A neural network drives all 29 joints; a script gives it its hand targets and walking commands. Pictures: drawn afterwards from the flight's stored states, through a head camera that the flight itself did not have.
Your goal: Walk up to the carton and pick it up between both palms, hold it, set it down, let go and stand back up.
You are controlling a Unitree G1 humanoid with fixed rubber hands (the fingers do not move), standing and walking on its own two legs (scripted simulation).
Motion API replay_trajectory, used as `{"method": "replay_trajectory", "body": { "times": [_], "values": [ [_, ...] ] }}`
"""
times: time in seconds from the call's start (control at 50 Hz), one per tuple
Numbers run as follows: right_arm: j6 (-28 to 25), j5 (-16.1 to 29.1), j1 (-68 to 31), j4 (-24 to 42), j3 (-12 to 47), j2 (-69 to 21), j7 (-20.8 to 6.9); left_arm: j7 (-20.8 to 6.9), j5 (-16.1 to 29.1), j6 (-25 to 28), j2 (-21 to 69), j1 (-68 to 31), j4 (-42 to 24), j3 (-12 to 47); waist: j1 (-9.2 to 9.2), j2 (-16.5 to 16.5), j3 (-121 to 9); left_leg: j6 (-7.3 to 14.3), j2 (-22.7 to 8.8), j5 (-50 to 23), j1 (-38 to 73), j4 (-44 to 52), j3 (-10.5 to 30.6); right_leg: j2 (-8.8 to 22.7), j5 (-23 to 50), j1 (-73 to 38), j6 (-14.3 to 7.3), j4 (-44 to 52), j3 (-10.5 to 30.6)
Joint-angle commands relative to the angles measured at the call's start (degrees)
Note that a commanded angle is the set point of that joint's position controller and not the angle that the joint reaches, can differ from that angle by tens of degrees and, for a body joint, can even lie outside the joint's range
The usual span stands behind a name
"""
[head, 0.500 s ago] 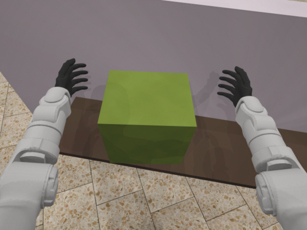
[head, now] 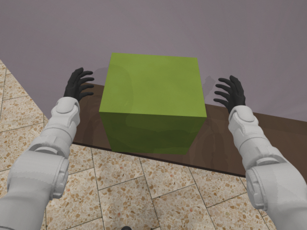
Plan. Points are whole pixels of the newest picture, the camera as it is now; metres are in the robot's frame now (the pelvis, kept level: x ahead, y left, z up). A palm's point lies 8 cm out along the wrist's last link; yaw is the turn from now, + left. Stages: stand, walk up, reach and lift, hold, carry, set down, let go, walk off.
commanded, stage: reach and lift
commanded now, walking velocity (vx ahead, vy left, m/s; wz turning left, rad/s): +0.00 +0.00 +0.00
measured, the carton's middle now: (151, 107) +0.46 +0.02 +0.00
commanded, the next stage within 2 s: none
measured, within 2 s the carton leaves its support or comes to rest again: neither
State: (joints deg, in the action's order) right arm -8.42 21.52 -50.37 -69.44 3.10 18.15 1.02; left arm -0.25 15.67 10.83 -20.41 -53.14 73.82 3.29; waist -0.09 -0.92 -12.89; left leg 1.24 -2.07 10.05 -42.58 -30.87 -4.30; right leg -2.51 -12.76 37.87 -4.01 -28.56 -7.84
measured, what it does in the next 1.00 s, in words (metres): stands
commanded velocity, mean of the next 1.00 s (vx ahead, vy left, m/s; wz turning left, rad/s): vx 0.00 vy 0.00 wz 0.00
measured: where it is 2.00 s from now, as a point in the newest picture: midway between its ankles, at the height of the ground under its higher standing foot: outside the picture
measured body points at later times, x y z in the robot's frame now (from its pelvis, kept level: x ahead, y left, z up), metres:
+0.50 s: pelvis -0.01 -0.01 -0.02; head +0.10 +0.00 +0.41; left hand +0.46 +0.21 +0.04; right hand +0.46 -0.21 +0.04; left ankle +0.03 +0.10 -0.73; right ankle -0.01 -0.07 -0.73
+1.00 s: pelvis -0.01 -0.01 -0.02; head +0.10 +0.01 +0.42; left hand +0.46 +0.19 +0.04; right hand +0.46 -0.17 +0.04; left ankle +0.03 +0.10 -0.73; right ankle -0.01 -0.07 -0.73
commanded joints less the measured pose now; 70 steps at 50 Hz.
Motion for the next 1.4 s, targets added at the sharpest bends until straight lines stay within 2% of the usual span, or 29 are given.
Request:
{"method": "replay_trajectory", "body": {
  "times": [0.0,0.02,0.04,0.06,0.1,0.2,0.34,0.36,0.38,0.42,0.5,0.54,0.6,0.66,0.72,0.76,0.78,0.84,0.88,0.92,0.96,0.98,1.02,1.08,1.1,1.12,1.16,1.24,1.38],
  "values": [
    [-5.4,-2.0,-29.0,10.1,-4.3,12.6,0.5,0.6,1.0,6.4,-10.6,-33.1,-10.1,-1.2,1.37,4.5,-49.9,-3.7,-0.4,-23.6,30.9,-6.5,5.9,1.8,22.5,-4.6,4.8,-1.8,4.5],
    [-5.8,-2.1,-29.9,8.8,-3.7,12.6,0.7,0.4,0.6,6.8,-10.6,-33.3,-8.2,-1.3,1.97,4.0,-49.2,-3.5,-0.5,-24.1,29.4,-7.3,5.5,1.5,22.9,-4.9,4.9,-2.3,4.3],
    [-6.4,-2.6,-28.1,7.5,-3.1,11.6,0.9,0.3,-0.7,7.1,-10.6,-31.0,-6.4,-2.5,0.88,3.8,-50.2,-3.4,-0.2,-24.9,28.5,-7.6,5.3,1.9,24.4,-6.1,5.1,-3.2,4.9],
    [-7.0,-2.0,-27.3,5.1,-2.4,11.4,1.0,0.0,-1.6,7.6,-10.4,-29.3,-4.0,-3.0,0.83,3.1,-47.8,-3.3,-0.1,-25.1,26.0,-7.7,5.0,1.9,26.5,-7.1,5.4,-3.8,5.2],
    [-8.0,-0.3,-26.2,0.6,-0.9,10.7,0.7,0.1,-2.0,8.5,-8.3,-28.5,-2.1,-2.9,0.33,4.2,-46.9,-3.6,-0.1,-22.8,24.4,-7.4,4.7,1.8,23.1,-6.5,5.6,-4.3,5.0],
    [-10.5,0.7,-27.3,2.9,0.4,10.4,0.8,0.4,-2.0,10.3,-7.7,-28.1,-2.1,-3.0,-0.93,3.7,-48.0,-3.9,0.1,-24.2,23.9,-8.8,4.7,1.3,23.0,-4.1,5.4,-5.2,5.0],
    [-9.9,2.6,-30.1,2.1,2.5,9.1,0.7,0.1,0.6,10.3,-6.9,-31.0,-0.1,-0.8,-0.47,1.0,-42.8,-2.8,0.7,-16.3,17.1,-8.8,4.1,1.9,16.2,-3.2,5.8,-6.4,6.0],
    [-9.9,1.9,-29.8,3.5,2.2,8.9,0.9,0.1,0.4,10.5,-7.2,-30.8,-1.0,-1.5,-1.03,0.1,-43.6,-2.3,1.0,-16.1,16.1,-9.1,3.9,2.1,16.7,-4.2,6.1,-6.7,6.5],
    [-10.0,2.0,-29.2,4.3,2.1,7.6,0.9,0.1,0.5,10.9,-6.8,-31.0,-2.8,-1.3,-0.61,1.4,-45.8,-2.5,0.9,-17.2,15.8,-9.1,4.0,2.5,18.5,-5.3,6.0,-7.1,6.7],
    [-9.8,1.5,-30.2,4.0,1.8,7.4,1.0,0.0,0.3,10.7,-6.7,-31.0,-2.2,-1.7,-0.23,0.1,-46.3,-2.3,1.0,-17.2,14.7,-9.4,4.0,2.3,18.5,-6.3,6.3,-7.5,6.7],
    [-9.4,1.2,-28.2,2.1,2.3,5.3,2.1,-0.6,-1.4,10.6,-5.8,-29.3,-1.0,-2.6,0.62,0.2,-44.2,-2.1,1.5,-17.4,11.8,-9.3,3.7,3.0,22.5,-10.0,6.5,-7.7,7.8],
    [-10.0,0.6,-27.9,2.0,2.2,3.4,2.6,-0.6,-3.2,11.4,-4.9,-29.5,-2.1,-3.9,-0.22,1.2,-45.3,-1.9,1.7,-17.4,11.8,-9.3,3.5,3.3,22.3,-10.6,6.6,-7.8,8.5],
    [-10.9,-2.7,-29.2,4.8,-1.7,2.9,3.6,0.1,-5.1,12.0,-4.5,-31.3,-5.3,-5.2,0.26,2.9,-49.3,-2.6,1.7,-18.0,12.7,-9.0,3.4,3.1,22.3,-10.8,6.2,-7.6,7.8],
    [-11.7,-6.0,-30.5,8.0,-4.5,2.8,5.4,0.8,-6.2,12.1,-4.0,-32.1,-6.3,-7.1,1.27,2.8,-51.9,-2.9,1.7,-19.6,12.1,-10.1,3.1,3.0,26.1,-13.2,6.3,-8.2,7.9],
    [-11.5,-7.9,-29.7,6.0,-6.1,1.1,6.3,0.8,-8.8,11.4,-2.0,-30.9,-5.2,-8.3,1.89,3.5,-48.0,-3.3,1.7,-18.5,13.8,-8.9,2.9,3.0,25.6,-13.5,6.3,-7.1,7.6],
    [-11.5,-8.0,-28.1,3.1,-6.6,0.3,6.5,1.2,-10.5,11.1,-1.1,-30.1,-4.4,-9.0,2.37,5.9,-47.1,-3.8,1.8,-20.0,15.6,-8.6,3.1,2.8,25.2,-12.2,5.7,-6.5,7.3],
    [-11.5,-8.0,-27.5,2.7,-6.7,-0.2,6.4,1.4,-11.2,11.1,-0.8,-29.3,-4.2,-9.5,1.43,6.2,-46.4,-4.0,1.5,-20.9,17.2,-8.6,3.4,3.0,24.8,-11.2,5.2,-6.0,7.2],
    [-11.9,-9.1,-27.3,1.9,-7.4,-1.4,6.1,2.0,-11.8,11.6,0.5,-29.6,-4.0,-9.6,1.14,6.9,-46.2,-4.5,1.2,-22.1,19.0,-8.3,3.5,2.4,23.7,-9.6,4.8,-5.5,6.5],
    [-12.7,-9.7,-27.8,3.9,-7.4,-2.2,6.2,2.3,-11.3,12.2,1.3,-29.4,-4.8,-10.0,1.22,4.9,-46.0,-4.4,1.3,-23.8,20.3,-8.7,3.7,2.2,25.2,-9.8,5.0,-5.1,6.2],
    [-13.3,-11.1,-29.0,5.3,-8.9,-2.3,6.4,2.5,-11.2,12.7,2.0,-30.6,-5.6,-9.8,1.28,6.2,-47.7,-4.9,1.1,-25.0,20.9,-9.0,4.0,2.2,25.7,-9.2,4.7,-5.3,6.0],
    [-12.0,-12.0,-28.7,2.8,-9.0,-3.1,6.4,2.3,-11.7,12.1,2.3,-30.2,-2.2,-10.2,1.94,4.6,-42.9,-4.5,0.9,-21.4,19.5,-7.7,4.1,2.4,22.2,-9.5,4.7,-4.1,6.1],
    [-11.7,-12.1,-28.3,2.6,-8.8,-3.3,6.3,2.3,-12.5,11.7,2.0,-29.1,-2.0,-10.9,1.09,5.0,-41.7,-4.3,1.3,-21.8,19.5,-7.8,3.6,2.7,23.2,-10.2,4.7,-4.3,6.5],
    [-11.6,-12.8,-27.8,3.0,-9.0,-4.2,6.5,2.2,-12.7,11.8,2.3,-27.9,-1.2,-12.0,1.57,2.1,-41.2,-3.6,1.4,-21.6,17.7,-7.2,3.6,3.0,25.7,-12.9,5.2,-4.6,6.9],
    [-11.5,-13.0,-28.6,4.7,-8.6,-6.6,6.6,2.3,-12.6,12.7,2.0,-30.4,-3.5,-12.6,1.25,1.8,-44.5,-2.9,1.8,-19.9,14.8,-6.7,3.2,3.6,27.3,-16.2,5.7,-5.1,7.9],
    [-11.3,-12.5,-29.4,2.5,-10.8,-2.9,5.4,2.8,-13.1,12.3,5.6,-29.7,-3.7,-8.8,1.57,7.7,-41.9,-4.6,0.2,-18.6,17.3,-4.8,3.8,3.3,24.7,-9.7,4.3,-4.6,7.2],
    [-11.5,-13.5,-29.1,2.2,-11.6,-2.6,4.9,3.3,-12.8,12.3,5.8,-30.4,-3.8,-9.1,1.65,7.5,-43.2,-5.1,0.1,-19.9,22.6,-5.6,3.6,2.4,20.8,-6.0,3.4,-2.8,6.1],
    [-11.2,-15.0,-28.9,2.9,-12.6,-2.0,4.7,3.9,-12.2,11.9,6.4,-29.9,-3.1,-8.6,2.26,7.1,-44.1,-4.9,-0.5,-21.9,25.8,-7.3,4.3,2.0,19.4,-3.0,2.9,-2.2,5.8],
    [-10.8,-16.8,-29.4,2.8,-13.5,-3.9,4.9,3.5,-12.9,12.0,7.3,-29.8,-2.6,-9.5,2.42,4.8,-43.8,-3.9,0.1,-20.4,21.7,-6.7,4.1,2.7,22.8,-7.5,3.9,-2.7,6.6],
    [-12.0,-21.5,-28.3,3.7,-17.1,-7.2,3.8,2.8,-17.2,12.2,10.6,-29.9,-4.4,-12.3,2.61,5.0,-43.9,-4.2,0.1,-21.6,24.0,-4.7,3.6,2.6,24.7,-9.9,3.9,-1.4,6.0]
  ]
}}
